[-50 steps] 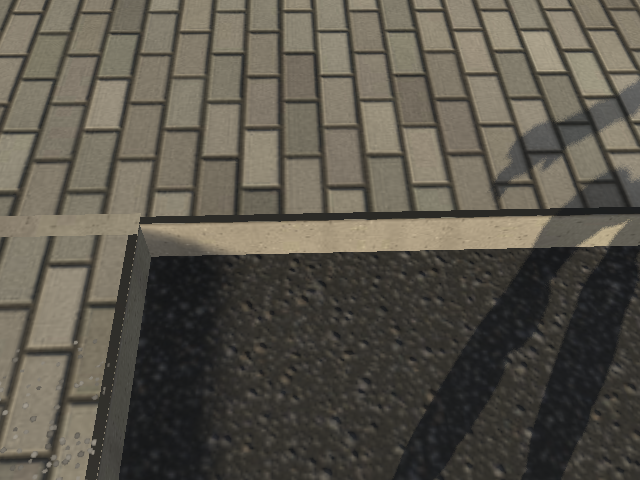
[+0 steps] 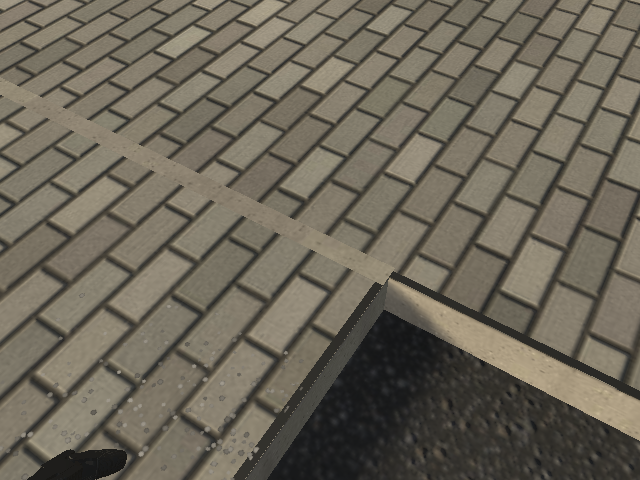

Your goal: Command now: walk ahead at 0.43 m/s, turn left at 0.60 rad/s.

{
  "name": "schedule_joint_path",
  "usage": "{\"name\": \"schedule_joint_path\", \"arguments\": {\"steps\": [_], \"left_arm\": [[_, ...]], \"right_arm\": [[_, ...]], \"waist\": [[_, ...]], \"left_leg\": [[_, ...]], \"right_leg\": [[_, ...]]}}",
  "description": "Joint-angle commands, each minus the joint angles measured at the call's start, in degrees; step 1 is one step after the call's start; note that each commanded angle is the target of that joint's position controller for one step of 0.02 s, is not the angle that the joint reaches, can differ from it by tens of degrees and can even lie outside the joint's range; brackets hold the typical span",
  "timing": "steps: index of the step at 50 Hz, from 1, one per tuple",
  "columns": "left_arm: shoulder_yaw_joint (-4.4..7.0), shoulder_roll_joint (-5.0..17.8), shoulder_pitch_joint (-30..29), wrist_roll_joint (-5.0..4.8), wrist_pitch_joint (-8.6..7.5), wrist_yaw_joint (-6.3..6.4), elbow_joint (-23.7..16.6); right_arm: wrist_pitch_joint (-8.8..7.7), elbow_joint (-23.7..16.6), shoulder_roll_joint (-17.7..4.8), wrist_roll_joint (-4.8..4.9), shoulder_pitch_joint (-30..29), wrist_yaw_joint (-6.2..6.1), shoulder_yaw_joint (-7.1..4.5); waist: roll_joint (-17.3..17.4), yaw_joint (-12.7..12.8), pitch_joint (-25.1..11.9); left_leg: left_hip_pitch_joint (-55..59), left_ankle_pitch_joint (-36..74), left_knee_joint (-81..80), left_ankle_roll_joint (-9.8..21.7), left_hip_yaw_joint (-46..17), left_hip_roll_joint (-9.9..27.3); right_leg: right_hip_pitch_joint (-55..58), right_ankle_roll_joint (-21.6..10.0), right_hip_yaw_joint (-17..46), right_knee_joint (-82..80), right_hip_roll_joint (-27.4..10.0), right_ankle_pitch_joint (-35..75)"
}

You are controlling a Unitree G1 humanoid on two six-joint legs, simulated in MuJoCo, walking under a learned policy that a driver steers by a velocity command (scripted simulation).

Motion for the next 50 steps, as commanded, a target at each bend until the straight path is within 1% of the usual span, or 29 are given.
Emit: {"name": "schedule_joint_path", "arguments": {"steps": [1, 2, 3, 4, 6, 12, 17, 19, 21, 22, 23, 24, 25, 26, 27, 28, 30, 33, 36, 40, 41, 42, 43, 44, 46, 47, 48, 49, 50], "left_arm": [[4.63, 16.04, 17.52, 2.13, -0.43, 0.51, 0.54], [3.81, 12.01, 14.63, 1.02, -0.34, 0.29, -0.21], [2.74, 8.36, 12.68, 0.46, -0.04, 0.68, -0.74], [1.99, 6.42, 10.61, 0.74, 0.22, 0.97, -1.31], [1.24, 4.67, 8.43, 1.23, 0.54, 1.63, -0.94], [1.32, 6.16, 9.4, 1.32, 0.62, 2.22, 1.62], [1.29, 8.2, 11.28, 0.22, 2.41, 2.27, 2.62], [1.26, 9.12, 11.41, -0.5, 4.11, 2.39, 2.95], [1.81, 12.78, 12.84, -0.77, 5.06, 2.44, 3.41], [1.9, 13.59, 10.86, -1.8, 5.12, 2.44, 3.55], [0.74, 10.3, 10.05, -0.69, 4.0, 2.29, 2.22], [-2.35, -0.45, 8.03, 3.73, 1.99, 1.26, -0.64], [-2.28, 2.94, 12.22, 0.7, -0.05, 0.66, -1.33], [-1.23, 6.74, 8.85, -1.26, -0.53, 0.63, -0.92], [-1.37, 6.05, 7.75, -1.31, -0.57, 0.57, -1.28], [-1.51, 4.88, 7.52, -0.45, -0.12, 0.64, -0.48], [-1.63, 3.2, 7.75, -0.48, 1.1, -0.16, -0.78], [-3.23, -1.41, 6.09, -0.31, 1.96, -0.93, -2.11], [-4.35, -3.92, 1.88, -0.28, 2.33, 0.1, -4.36], [-7.46, -6.24, -9.82, -0.47, 0.86, 0.24, -15.48], [-8.04, -5.19, -11.61, 0.8, 0.53, -0.69, -16.33], [-8.5, -7.07, -14.19, 0.95, 0.43, -1.16, -17.59], [-7.5, -6.34, -12.31, 0.93, -0.03, -1.1, -17.18], [-5.88, -2.83, -3.5, 0.0, 0.18, -0.85, -16.04], [-2.2, 6.91, 13.42, -1.28, 1.8, -0.18, -12.8], [-0.88, 10.14, 22.54, 0.1, 2.94, -0.35, -8.74], [0.72, 15.73, 26.56, 2.58, 2.46, -0.58, -3.64], [-1.79, 7.49, 25.41, 3.22, 2.56, 0.73, -3.97], [-2.62, 3.84, 19.24, 1.28, 2.4, 0.95, -2.61]], "right_arm": [[-1.73, -8.81, -1.59, 1.21, -3.1, -0.45, 0.34], [-1.92, -6.85, -6.7, 1.73, -1.91, -0.62, -0.88], [-1.67, -6.19, -8.43, 1.09, -4.81, -0.42, -1.4], [-1.37, -5.39, -7.65, 0.45, -5.34, -0.29, -1.4], [-1.22, -5.84, -5.78, 0.24, -7.27, 0.37, -1.24], [-0.56, -6.69, -1.77, -0.35, -9.69, 1.08, 0.36], [0.12, -9.3, -0.59, -0.37, -16.76, 2.49, 1.52], [0.52, -11.83, 0.47, -0.55, -18.09, 2.87, 2.02], [0.61, -11.31, -3.15, -0.91, -11.94, 3.4, 0.16], [0.73, -8.64, -5.35, -1.01, -2.73, 3.19, -1.5], [1.15, -5.43, -9.31, -0.63, 5.11, 2.26, -3.17], [1.22, -3.87, -14.47, -0.26, 6.87, 1.28, -2.9], [0.17, -6.44, -14.56, -2.19, 7.5, 1.24, -3.2], [-0.32, -5.11, -9.87, -2.18, 6.58, 1.51, -2.56], [-0.46, -3.69, -7.09, -1.34, 5.41, 1.59, -1.75], [-0.52, -4.09, -5.5, -1.55, 2.32, 1.84, -0.99], [-0.64, -2.54, -3.48, -1.95, 0.76, 1.65, 0.06], [-0.59, 1.21, -2.46, -1.69, 1.61, 0.91, 0.53], [-0.7, 5.38, -0.88, -2.18, 5.95, -0.34, 1.3], [0.93, 9.79, -0.97, -0.38, 9.6, -2.64, 2.01], [1.24, 9.64, -1.63, -0.36, 9.89, -2.95, 1.85], [0.85, 9.84, -2.42, 0.32, 10.06, -2.94, 1.7], [-0.08, 10.77, -3.81, 0.12, 10.49, -2.36, 2.07], [-0.66, 11.18, -7.63, -0.3, 9.22, -2.0, 1.48], [-0.7, 12.54, -12.08, -1.19, 4.84, -1.49, 0.13], [-1.28, 11.79, -11.1, -1.13, 2.98, -1.91, -0.08], [-3.01, 10.03, 1.46, -0.7, 10.63, -0.12, 2.68], [-5.07, 13.82, -1.03, -2.75, 10.6, 2.8, 1.75], [-5.1, 10.62, -1.75, -0.27, 4.16, 4.2, 0.47]], "waist": [[-17.86, 7.24, -8.87], [-13.19, 6.66, -3.89], [-10.12, 7.02, 0.72], [-7.01, 6.2, 1.95], [-6.87, 5.04, 3.86], [-5.28, 5.02, 2.49], [-3.98, 7.06, 5.24], [-3.09, 5.3, 4.37], [-7.47, 1.54, -4.18], [-7.09, -3.84, -8.48], [-2.08, -6.9, -10.02], [14.88, -2.1, -7.52], [13.54, -2.75, -18.19], [4.08, -4.04, -11.99], [2.08, -2.18, -5.84], [-0.97, -0.37, -2.71], [2.85, 2.36, 2.1], [3.77, 3.93, 5.55], [7.44, 1.92, 5.62], [4.16, 1.64, 8.47], [0.46, 0.89, 5.27], [1.37, 0.49, 3.69], [5.9, 2.42, -1.16], [13.8, 7.56, -6.2], [17.1, 17.69, -14.94], [10.04, 19.78, -19.44], [-26.79, 11.98, -27.8], [-19.37, 12.66, -30.51], [-10.05, 9.22, -18.22]], "left_leg": [[-33.85, -13.12, 27.23, 0.71, 2.86, -1.79], [-38.51, -9.13, 35.41, -0.26, 2.48, 3.41], [-39.88, -4.11, 38.07, -0.55, 3.47, 4.94], [-38.39, -0.07, 38.55, -0.95, 4.5, 6.18], [-35.92, 5.22, 37.23, -1.46, 5.45, 8.7], [-33.81, 13.98, 30.86, -4.55, 10.18, 9.5], [-33.0, 12.91, 23.56, -2.25, 14.45, 9.42], [-31.11, 1.53, 18.92, 1.02, 16.64, 6.98], [-16.15, 2.64, 5.72, 3.88, 18.73, 2.2], [-2.71, 14.31, -6.79, 5.76, 19.24, 1.04], [16.23, 21.41, -9.65, 7.1, 13.46, 3.37], [26.86, 50.39, -1.82, 9.0, -2.95, 15.0], [31.99, 39.35, -9.15, 22.08, -25.54, 26.19], [28.59, 29.77, -11.76, 22.06, -21.41, 24.58], [23.03, 23.02, -12.59, 19.14, -15.31, 21.56], [16.48, 20.65, -13.87, 17.12, -12.33, 19.55], [7.63, 21.17, -17.31, 16.34, -8.64, 17.55], [-0.17, 22.1, -18.66, 14.22, -1.8, 15.37], [0.53, 25.32, -19.55, 14.43, -0.26, 15.32], [7.29, 24.19, -19.52, 10.36, 0.55, 16.39], [0.6, 25.2, -24.91, 10.76, 3.59, 14.57], [-9.37, 29.43, -32.61, 11.12, 3.82, 15.23], [-7.42, 56.44, -30.5, 11.25, 5.3, 15.3], [0.32, 81.21, -24.23, 10.64, 7.15, 15.69], [14.23, 105.76, -4.48, 7.04, 9.39, 16.36], [8.22, 92.56, 9.99, 6.1, 6.38, 15.5], [-12.31, 34.13, 41.22, 3.86, 4.58, -1.65], [-17.15, 9.25, 62.12, 3.61, -5.6, -5.98], [-25.06, 7.25, 72.29, 3.58, -3.73, -4.64]], "right_leg": [[33.55, -12.85, 37.27, -12.65, -24.24, -24.76], [29.93, -13.62, 39.12, -14.54, -25.14, -33.08], [26.15, -11.93, 31.48, -14.14, -22.59, -28.97], [23.05, -10.51, 24.74, -14.54, -19.84, -22.0], [17.71, -9.47, 15.11, -16.36, -16.85, -9.93], [16.65, -10.71, -0.32, -17.83, -15.37, 9.73], [20.56, -9.89, -5.57, -15.49, -17.68, 17.18], [25.43, -8.66, -8.58, -9.6, -18.59, 39.72], [29.16, -7.18, -9.55, 4.59, -17.84, 62.86], [25.71, -5.69, -11.06, 14.3, -16.54, 61.31], [8.48, -2.87, -10.84, 28.58, -12.83, 36.06], [-14.52, -0.09, -9.07, 49.2, -4.49, -23.9], [-24.15, 1.64, 1.79, 58.94, -0.75, -23.15], [-30.14, 2.52, 1.29, 60.5, -3.59, -18.66], [-32.31, 2.21, -0.5, 58.63, -5.53, -15.01], [-30.8, 2.48, -0.75, 58.18, -7.17, -12.12], [-30.99, 3.36, -1.99, 62.37, -7.37, -10.16], [-37.75, 3.85, -4.35, 67.69, -8.02, -9.88], [-45.89, 5.27, -7.25, 77.25, -7.25, -9.75], [-62.3, 3.82, -6.38, 69.82, -10.54, -14.69], [-47.3, 2.98, -11.76, 55.58, -9.65, -8.17], [-26.43, 0.45, -14.67, 43.76, -7.95, -4.58], [-14.23, -1.76, -17.93, 45.24, -2.97, -2.81], [-7.7, -3.65, -16.74, 43.29, -0.2, -5.81], [3.31, -7.67, -9.44, 28.22, 1.92, -8.14], [15.32, -9.43, 2.73, 23.01, -2.24, -7.18], [30.88, -20.38, 41.92, 0.0, -19.39, -15.89], [30.83, -20.48, 58.95, -10.53, -22.44, -11.99], [20.78, -17.55, 50.7, -10.67, -23.46, -14.85]]}}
